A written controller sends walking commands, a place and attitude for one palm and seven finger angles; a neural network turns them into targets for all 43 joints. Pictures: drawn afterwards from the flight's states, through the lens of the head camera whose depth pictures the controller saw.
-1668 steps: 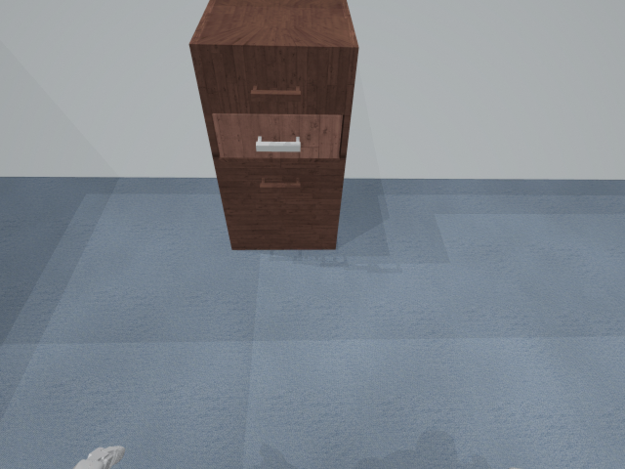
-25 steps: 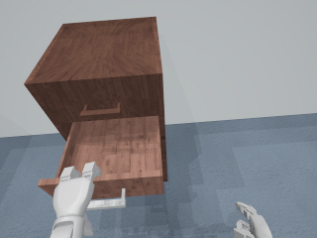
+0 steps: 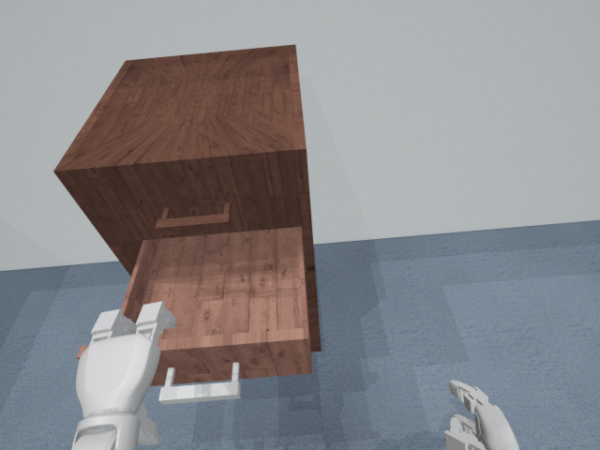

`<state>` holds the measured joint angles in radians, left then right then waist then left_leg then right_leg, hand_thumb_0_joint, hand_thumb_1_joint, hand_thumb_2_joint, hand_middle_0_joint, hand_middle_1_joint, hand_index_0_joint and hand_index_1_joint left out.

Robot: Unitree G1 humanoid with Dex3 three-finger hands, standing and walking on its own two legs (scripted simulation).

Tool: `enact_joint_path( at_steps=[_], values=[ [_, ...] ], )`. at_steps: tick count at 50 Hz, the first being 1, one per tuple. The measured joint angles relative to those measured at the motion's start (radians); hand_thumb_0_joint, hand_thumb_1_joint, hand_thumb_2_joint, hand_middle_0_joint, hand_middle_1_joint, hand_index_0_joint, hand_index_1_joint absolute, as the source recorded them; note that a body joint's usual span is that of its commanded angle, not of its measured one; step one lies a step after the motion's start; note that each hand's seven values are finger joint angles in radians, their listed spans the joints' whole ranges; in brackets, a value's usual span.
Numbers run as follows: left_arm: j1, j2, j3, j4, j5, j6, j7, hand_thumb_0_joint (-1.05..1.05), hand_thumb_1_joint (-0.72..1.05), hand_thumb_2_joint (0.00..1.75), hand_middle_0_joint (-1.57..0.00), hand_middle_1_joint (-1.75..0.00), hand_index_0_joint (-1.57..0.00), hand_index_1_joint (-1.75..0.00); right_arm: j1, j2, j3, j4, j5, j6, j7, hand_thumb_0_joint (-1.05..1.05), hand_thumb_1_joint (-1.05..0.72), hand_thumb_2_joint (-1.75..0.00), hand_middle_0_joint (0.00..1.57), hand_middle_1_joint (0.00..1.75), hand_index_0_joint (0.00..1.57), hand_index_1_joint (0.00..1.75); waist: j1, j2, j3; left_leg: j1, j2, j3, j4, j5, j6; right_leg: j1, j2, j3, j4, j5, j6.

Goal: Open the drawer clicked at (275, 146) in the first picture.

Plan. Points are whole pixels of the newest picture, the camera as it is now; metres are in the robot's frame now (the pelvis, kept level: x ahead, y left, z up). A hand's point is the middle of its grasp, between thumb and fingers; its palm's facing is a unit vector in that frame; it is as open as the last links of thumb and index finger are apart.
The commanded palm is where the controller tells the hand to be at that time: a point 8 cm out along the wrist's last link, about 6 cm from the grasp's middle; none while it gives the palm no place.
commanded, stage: draw the hand back to the body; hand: left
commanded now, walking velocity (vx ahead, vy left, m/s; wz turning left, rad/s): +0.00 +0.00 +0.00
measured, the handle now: (202, 381) +0.27 +0.22 -0.17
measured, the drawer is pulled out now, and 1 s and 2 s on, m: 0.25 0.25 0.25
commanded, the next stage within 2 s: step back with the hand held close in 1.36 s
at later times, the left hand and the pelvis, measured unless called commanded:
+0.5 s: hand (116, 364) +0.20 +0.22 +0.09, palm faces +0.29 -0.77 -0.56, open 13.7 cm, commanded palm +0.16 +0.26 +0.14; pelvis +0.02 +0.00 +0.03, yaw +2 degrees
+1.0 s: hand (55, 328) +0.19 +0.23 +0.19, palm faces +0.38 -0.82 -0.43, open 10.0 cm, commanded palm +0.14 +0.28 +0.21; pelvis +0.03 +0.00 +0.04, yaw +3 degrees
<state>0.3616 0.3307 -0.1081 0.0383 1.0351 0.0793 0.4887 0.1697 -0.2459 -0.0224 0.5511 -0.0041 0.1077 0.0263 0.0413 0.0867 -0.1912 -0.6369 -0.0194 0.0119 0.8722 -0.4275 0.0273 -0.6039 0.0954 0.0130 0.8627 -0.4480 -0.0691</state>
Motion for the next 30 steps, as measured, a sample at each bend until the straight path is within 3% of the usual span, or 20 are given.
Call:
enact_joint_path(
  at_steps=[7, 12, 19, 21, 22, 23, 24, 25, 27, 30],
  values=[
    [0.043, 0.021, 0.018, -0.050, -0.075, 0.061, -0.092, 0.00, -0.49, 0.30, -0.32, -1.20, -0.32, -1.20, -0.003, -0.002, 0.015, -0.003, 0.020, -0.004, -0.006, 0.01, -0.90, -0.90, 0.20, 0.30, 0.20, 0.30, 0.012, 0.007, 0.008, 0.074, -0.004, -0.002, -0.063, 0.022, 0.001, 0.073, -0.004, 0.003, -0.060, 0.019, 0.003],
    [0.077, 0.055, 0.022, -0.118, -0.081, 0.010, -0.152, 0.00, -0.49, 0.30, -0.32, -1.20, -0.32, -1.20, -0.011, -0.006, 0.021, -0.010, 0.013, -0.020, -0.018, 0.01, -0.90, -0.90, 0.20, 0.30, 0.20, 0.30, 0.024, -0.001, 0.029, 0.117, -0.005, -0.012, -0.098, 0.037, 0.000, 0.122, -0.005, -0.005, -0.103, 0.035, 0.001],
    [0.120, 0.095, 0.078, -0.213, -0.082, -0.047, -0.157, 0.00, -0.49, 0.30, -0.32, -1.20, -0.32, -1.20, -0.028, -0.011, 0.014, -0.027, 0.007, -0.028, -0.013, 0.01, -0.90, -0.90, 0.20, 0.30, 0.20, 0.30, 0.037, 0.012, 0.045, 0.144, -0.002, -0.015, -0.112, 0.038, 0.001, 0.155, -0.003, -0.005, -0.129, 0.043, 0.002],
    [0.117, 0.049, 0.108, -0.240, -0.440, -0.051, -0.199, 0.00, -0.49, 0.30, -0.32, -1.20, -0.33, -1.20, -0.023, -0.007, 0.016, -0.036, 0.028, -0.054, -0.026, 0.01, -0.90, -0.90, 0.20, 0.30, 0.20, 0.30, 0.024, 0.024, 0.087, 0.196, -0.008, -0.022, -0.129, 0.041, 0.003, 0.212, -0.008, -0.011, -0.150, 0.045, 0.005],
    [0.118, 0.015, 0.126, -0.251, -0.585, -0.048, -0.223, 0.00, -0.48, 0.30, -0.32, -1.20, -0.32, -1.19, -0.012, -0.003, 0.020, -0.041, 0.035, -0.078, -0.035, 0.01, -0.90, -0.90, 0.20, 0.30, 0.20, 0.30, 0.018, 0.026, 0.102, 0.226, -0.011, -0.024, -0.144, 0.044, 0.004, 0.243, -0.012, -0.012, -0.165, 0.046, 0.007],
    [0.128, -0.015, 0.143, -0.264, -0.703, -0.050, -0.243, 0.00, -0.47, 0.30, -0.31, -1.19, -0.32, -1.19, 0.001, 0.002, 0.029, -0.045, 0.039, -0.099, -0.048, 0.01, -0.90, -0.90, 0.20, 0.30, 0.20, 0.30, 0.012, 0.024, 0.110, 0.253, -0.015, -0.025, -0.160, 0.047, 0.005, 0.269, -0.016, -0.012, -0.178, 0.047, 0.008],
    [0.140, -0.038, 0.156, -0.276, -0.794, -0.055, -0.261, 0.00, -0.46, 0.31, -0.31, -1.18, -0.32, -1.18, 0.016, 0.009, 0.040, -0.047, 0.039, -0.116, -0.061, 0.01, -0.90, -0.90, 0.20, 0.30, 0.20, 0.30, 0.007, 0.018, 0.113, 0.277, -0.019, -0.027, -0.178, 0.051, 0.006, 0.292, -0.019, -0.012, -0.192, 0.047, 0.009],
    [0.152, -0.053, 0.163, -0.290, -0.865, -0.060, -0.276, 0.00, -0.44, 0.32, -0.31, -1.17, -0.32, -1.17, 0.029, 0.015, 0.051, -0.046, 0.038, -0.131, -0.072, 0.01, -0.90, -0.90, 0.20, 0.30, 0.20, 0.30, 0.002, 0.011, 0.116, 0.300, -0.023, -0.030, -0.196, 0.055, 0.006, 0.315, -0.023, -0.014, -0.207, 0.049, 0.010],
    [0.170, -0.064, 0.167, -0.321, -0.958, -0.071, -0.301, 0.00, -0.41, 0.33, -0.31, -1.15, -0.31, -1.15, 0.054, 0.026, 0.069, -0.037, 0.034, -0.159, -0.089, 0.01, -0.90, -0.90, 0.20, 0.30, 0.20, 0.30, -0.004, -0.007, 0.119, 0.338, -0.028, -0.038, -0.228, 0.065, 0.004, 0.355, -0.028, -0.020, -0.237, 0.053, 0.009],
    [0.181, -0.050, 0.179, -0.370, -1.028, -0.088, -0.325, -0.01, -0.33, 0.36, -0.30, -1.10, -0.31, -1.10, 0.070, 0.034, 0.084, -0.012, 0.028, -0.191, -0.102, 0.01, -0.90, -0.90, 0.20, 0.30, 0.20, 0.30, -0.008, -0.022, 0.126, 0.378, -0.029, -0.052, -0.267, 0.078, 0.000, 0.402, -0.029, -0.030, -0.286, 0.068, 0.006]
  ],
)
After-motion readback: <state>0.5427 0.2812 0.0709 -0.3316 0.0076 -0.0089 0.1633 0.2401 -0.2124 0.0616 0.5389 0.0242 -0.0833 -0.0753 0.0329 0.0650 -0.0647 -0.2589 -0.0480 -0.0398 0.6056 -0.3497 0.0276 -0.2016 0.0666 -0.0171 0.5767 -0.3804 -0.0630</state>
